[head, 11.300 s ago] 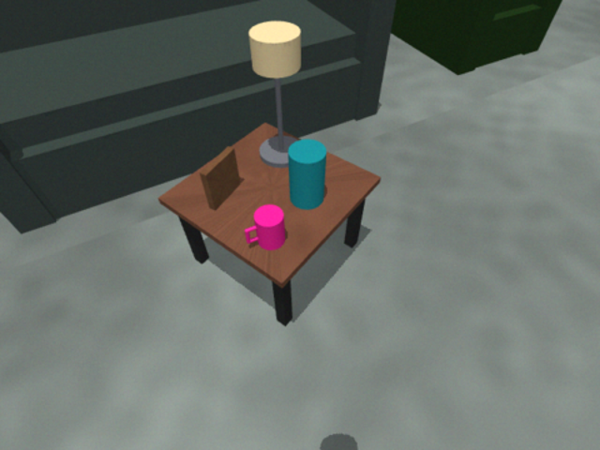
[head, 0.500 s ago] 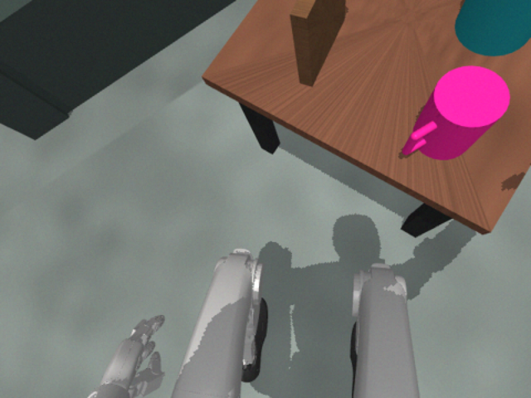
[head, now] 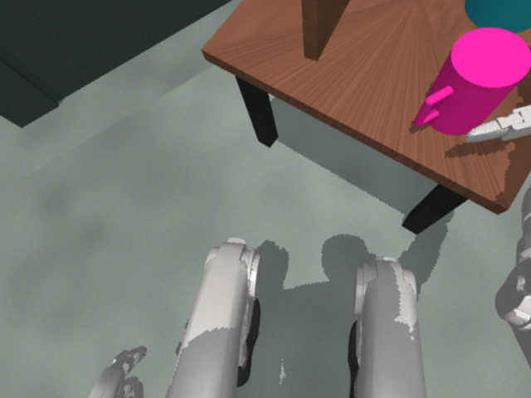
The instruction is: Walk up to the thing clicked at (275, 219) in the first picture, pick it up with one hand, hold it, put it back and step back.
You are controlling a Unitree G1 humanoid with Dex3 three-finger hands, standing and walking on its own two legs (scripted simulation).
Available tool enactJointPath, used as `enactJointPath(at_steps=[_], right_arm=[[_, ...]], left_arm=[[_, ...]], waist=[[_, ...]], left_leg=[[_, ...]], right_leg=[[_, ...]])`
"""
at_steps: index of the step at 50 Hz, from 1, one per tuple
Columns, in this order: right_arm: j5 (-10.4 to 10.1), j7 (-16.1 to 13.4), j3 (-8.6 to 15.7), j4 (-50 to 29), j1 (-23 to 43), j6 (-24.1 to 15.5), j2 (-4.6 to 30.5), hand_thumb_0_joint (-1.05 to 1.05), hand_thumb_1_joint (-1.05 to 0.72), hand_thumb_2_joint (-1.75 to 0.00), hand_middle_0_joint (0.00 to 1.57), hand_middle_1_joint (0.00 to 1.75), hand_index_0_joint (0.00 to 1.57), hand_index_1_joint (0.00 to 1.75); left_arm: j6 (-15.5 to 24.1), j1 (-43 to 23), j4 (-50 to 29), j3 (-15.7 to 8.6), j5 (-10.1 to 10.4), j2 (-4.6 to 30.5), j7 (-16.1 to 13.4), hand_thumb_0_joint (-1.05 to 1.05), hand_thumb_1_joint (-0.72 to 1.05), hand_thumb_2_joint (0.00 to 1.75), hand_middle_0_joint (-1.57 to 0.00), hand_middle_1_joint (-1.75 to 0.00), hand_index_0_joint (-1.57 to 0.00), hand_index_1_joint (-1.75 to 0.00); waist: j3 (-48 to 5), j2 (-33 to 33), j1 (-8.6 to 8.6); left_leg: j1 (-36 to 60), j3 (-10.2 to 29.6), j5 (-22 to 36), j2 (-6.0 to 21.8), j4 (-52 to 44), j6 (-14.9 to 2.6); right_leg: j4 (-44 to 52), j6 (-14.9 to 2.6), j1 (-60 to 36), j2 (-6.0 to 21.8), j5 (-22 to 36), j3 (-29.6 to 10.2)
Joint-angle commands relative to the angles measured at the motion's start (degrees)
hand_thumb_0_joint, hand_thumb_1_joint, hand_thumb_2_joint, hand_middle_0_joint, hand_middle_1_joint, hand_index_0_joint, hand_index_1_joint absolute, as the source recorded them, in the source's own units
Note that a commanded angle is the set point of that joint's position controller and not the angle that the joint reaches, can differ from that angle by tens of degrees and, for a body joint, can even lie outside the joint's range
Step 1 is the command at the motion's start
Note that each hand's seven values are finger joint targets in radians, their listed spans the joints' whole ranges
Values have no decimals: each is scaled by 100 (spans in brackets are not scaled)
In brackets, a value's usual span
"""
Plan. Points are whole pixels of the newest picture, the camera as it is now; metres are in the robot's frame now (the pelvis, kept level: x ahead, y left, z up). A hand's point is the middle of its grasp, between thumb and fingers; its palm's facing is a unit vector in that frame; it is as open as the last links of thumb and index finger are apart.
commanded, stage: close in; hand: right
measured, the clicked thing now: (458, 92) +0.53 -0.20 +0.01
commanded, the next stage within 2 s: rest palm in 0.12 s
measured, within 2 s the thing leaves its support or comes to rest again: leaves its support in 1.60 s
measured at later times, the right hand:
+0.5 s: hand (488, 80) +0.53 -0.23 +0.03, palm faces +0.15 +0.99 -0.02, open 16.4 cm
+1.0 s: hand (485, 74) +0.54 -0.23 +0.03, palm faces +0.14 +0.99 -0.02, open 11.6 cm
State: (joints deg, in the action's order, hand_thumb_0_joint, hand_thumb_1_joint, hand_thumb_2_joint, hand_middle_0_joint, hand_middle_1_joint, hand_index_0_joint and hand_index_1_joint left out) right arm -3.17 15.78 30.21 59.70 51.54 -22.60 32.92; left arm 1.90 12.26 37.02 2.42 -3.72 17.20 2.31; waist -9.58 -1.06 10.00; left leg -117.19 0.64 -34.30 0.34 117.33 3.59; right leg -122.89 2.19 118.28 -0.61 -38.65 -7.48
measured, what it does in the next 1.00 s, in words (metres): stands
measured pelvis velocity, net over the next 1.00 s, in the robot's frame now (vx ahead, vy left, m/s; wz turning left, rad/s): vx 0.01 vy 0.00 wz -0.04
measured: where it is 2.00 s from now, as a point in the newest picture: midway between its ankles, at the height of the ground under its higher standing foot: (299, 370)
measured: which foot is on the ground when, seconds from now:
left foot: down 0.00-1.00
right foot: down 0.00-1.00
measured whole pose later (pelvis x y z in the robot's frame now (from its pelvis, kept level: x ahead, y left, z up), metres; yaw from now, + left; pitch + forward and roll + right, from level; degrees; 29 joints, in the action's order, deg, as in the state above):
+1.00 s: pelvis +0.01 +0.00 +0.00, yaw -2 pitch +35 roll +4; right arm -2.7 8.9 22.1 61.7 57.7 -24.1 28.6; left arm -1.5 11.8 36.1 2.8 -3.6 16.4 2.8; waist -8.4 -0.1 8.7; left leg -117.7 1.5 -35.8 1.8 118.4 3.8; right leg -122.5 2.5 118.7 -1.9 -38.9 -6.6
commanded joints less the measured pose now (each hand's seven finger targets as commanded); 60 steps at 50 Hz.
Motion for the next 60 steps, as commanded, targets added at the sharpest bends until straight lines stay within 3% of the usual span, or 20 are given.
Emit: enactJointPath(at_steps=[1,3,8,12,13,14,17,18,19,23,25,32,34,37,38,39,41,47,51,60], right_arm=[[-107,-183,-4,-1137,2039,-385,1243,0,38,-1,9,2,7,2],[-108,-240,-83,-1157,2018,-440,1098,0,39,-1,9,2,6,2],[-103,-381,-27,-1777,2250,-568,1085,0,38,-3,8,3,6,3],[-41,-482,-194,-1471,2001,-561,747,0,33,-8,8,4,6,4],[-8,-516,-122,-1754,2111,-603,887,0,35,-7,8,4,6,4],[7,-518,-239,-1291,1776,-540,661,0,34,-8,8,4,6,4],[-53,-497,-345,-2005,2331,-563,659,0,35,-10,8,6,6,6],[-73,-504,-429,-1572,2048,-514,467,0,36,-9,8,6,7,6],[-91,-498,-383,-2004,2241,-535,599,0,33,-9,15,9,13,9],[-77,-511,-309,-1546,2216,-516,729,0,30,-13,34,20,32,20],[-91,-508,-454,-1272,2158,-525,496,0,27,-14,42,24,39,24],[-37,-537,-599,-1126,2489,-555,478,0,27,-17,58,33,55,33],[-15,-555,-649,-1285,2893,-570,530,0,25,-22,64,40,62,40],[-5,-607,-759,-955,2843,-484,390,0,22,-26,72,46,69,46],[8,-638,-657,-1148,3056,-492,583,0,21,-28,76,49,73,49],[38,-646,-717,-770,2835,-432,449,0,19,-31,80,52,77,52],[45,-675,-826,-954,3090,-434,409,0,16,-35,86,58,83,58],[20,-739,-936,-714,3028,-393,232,0,8,-44,100,70,98,70],[17,-820,-860,-777,2864,-421,297,0,-1,-55,107,80,105,80],[86,-881,-1069,-1038,2461,-409,4,0,-15,-84,121,105,119,105]], left_arm=[[55,881,-310,-491,44,1197,-80,0,91,89,-19,-30,-20,-30],[36,833,-371,-490,63,1230,-70,0,91,89,-20,-30,-20,-30],[-41,1062,-356,-530,27,1173,-39,0,90,90,-19,-30,-20,-30],[-125,1036,-322,-562,28,1193,-25,0,84,94,-19,-29,-17,-31],[-157,1091,-342,-575,1,1173,-7,0,85,94,-19,-29,-17,-31],[-190,1052,-367,-545,14,1167,-11,0,85,94,-19,-29,-17,-31],[-208,1051,-346,-608,38,1163,-29,0,85,94,-19,-29,-17,-31],[-216,1012,-360,-595,43,1131,-18,0,84,94,-19,-29,-17,-31],[-216,1037,-366,-625,52,1122,-23,0,88,92,-20,-30,-19,-31],[-232,992,-281,-624,49,1113,-42,0,88,92,-20,-30,-19,-31],[-231,914,-268,-568,56,1075,-31,0,89,91,-20,-30,-19,-31],[-234,841,-326,-530,22,1106,-23,0,89,91,-20,-30,-20,-31],[-255,890,-332,-532,8,1136,-31,0,89,90,-20,-30,-20,-31],[-263,901,-322,-519,25,1150,-45,0,89,91,-20,-30,-20,-31],[-273,923,-320,-511,22,1136,-42,0,89,91,-20,-30,-20,-31],[-273,904,-306,-483,33,1130,-41,0,89,91,-20,-30,-19,-31],[-292,875,-320,-482,29,1125,-46,0,89,91,-20,-30,-20,-31],[-273,892,-297,-432,32,1093,-37,0,89,91,-20,-31,-20,-31],[-276,915,-368,-403,41,1076,-34,0,89,91,-20,-31,-20,-31],[-322,908,-449,-366,51,982,-15,0,90,90,-20,-30,-19,-30]], waist=[[-3155,-910,-18],[-3020,-961,-11],[-4051,-1175,-45],[-3675,-1208,-4],[-3922,-1300,-63],[-3716,-994,13],[-3895,-1134,59],[-3879,-931,88],[-4044,-850,38],[-3650,-752,30],[-3402,-770,78],[-3335,-820,119],[-3556,-877,183],[-3420,-751,270],[-3555,-791,183],[-3362,-719,239],[-3377,-900,224],[-3141,-823,258],[-3225,-750,203],[-3448,-936,202]], left_leg=[[1919,-510,81,-54,-1202,-530],[1706,-527,79,-39,-1143,-542],[2437,-479,1024,20,-1013,-535],[1985,-529,961,29,-951,-576],[2277,-469,1136,49,-969,-569],[2313,-489,1095,45,-1032,-554],[2374,-443,947,64,-1160,-533],[2583,-421,1010,69,-1209,-518],[2760,-378,1115,79,-1234,-495],[2481,-375,926,64,-1194,-501],[2260,-408,825,64,-1156,-518],[2040,-408,564,58,-1111,-519],[2049,-417,555,59,-1094,-517],[2095,-430,445,61,-1147,-503],[2173,-402,394,63,-1159,-500],[2003,-461,348,48,-1145,-497],[1898,-443,225,49,-1151,-521],[1839,-449,206,45,-1179,-529],[1935,-465,262,43,-1182,-528],[1975,-514,571,58,-1115,-564]], right_leg=[[1783,-384,-1981,24,4,470],[1858,-365,-2130,29,-22,397],[1654,-297,-2741,24,1179,495],[1772,-248,-2865,49,1194,403],[1704,-252,-2888,38,1354,481],[1717,-272,-2812,40,1306,478],[1724,-299,-2759,27,1038,508],[1689,-315,-2713,17,1083,536],[1608,-339,-2643,16,1156,554],[1559,-337,-2328,28,992,562],[1611,-325,-2366,23,908,542],[1603,-336,-2274,12,558,548],[1591,-336,-2375,7,537,530],[1593,-345,-2246,-10,386,536],[1599,-350,-2183,-23,327,550],[1625,-338,-2220,-12,289,525],[1700,-331,-2252,-26,122,514],[1648,-344,-2097,-37,102,540],[1658,-346,-2106,-39,178,535],[1807,-288,-2530,-22,572,451]])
